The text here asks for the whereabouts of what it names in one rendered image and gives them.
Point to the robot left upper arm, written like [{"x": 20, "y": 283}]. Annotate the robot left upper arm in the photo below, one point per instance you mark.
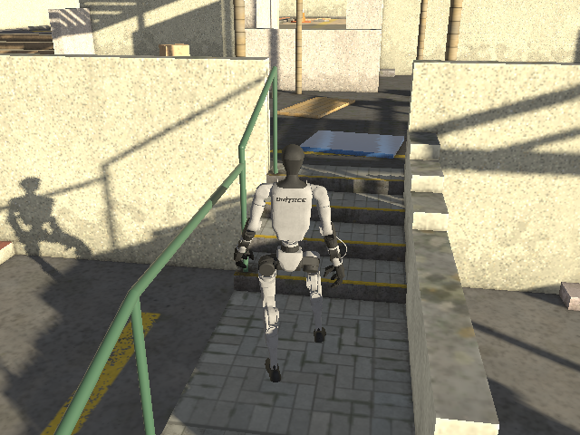
[{"x": 258, "y": 204}]

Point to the robot right forearm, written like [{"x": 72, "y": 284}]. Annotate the robot right forearm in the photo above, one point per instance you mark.
[{"x": 333, "y": 248}]

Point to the robot right upper arm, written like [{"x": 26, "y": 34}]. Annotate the robot right upper arm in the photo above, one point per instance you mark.
[{"x": 324, "y": 210}]

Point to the robot right thigh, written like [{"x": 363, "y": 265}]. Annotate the robot right thigh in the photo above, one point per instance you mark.
[{"x": 311, "y": 265}]

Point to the robot left forearm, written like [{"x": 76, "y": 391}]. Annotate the robot left forearm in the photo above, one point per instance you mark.
[{"x": 245, "y": 239}]

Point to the right robot shin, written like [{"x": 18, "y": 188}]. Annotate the right robot shin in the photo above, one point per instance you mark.
[{"x": 316, "y": 301}]

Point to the robot left hand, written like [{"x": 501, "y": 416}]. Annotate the robot left hand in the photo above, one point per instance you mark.
[{"x": 238, "y": 256}]

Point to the robot right hand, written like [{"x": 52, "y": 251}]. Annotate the robot right hand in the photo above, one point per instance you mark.
[{"x": 339, "y": 274}]

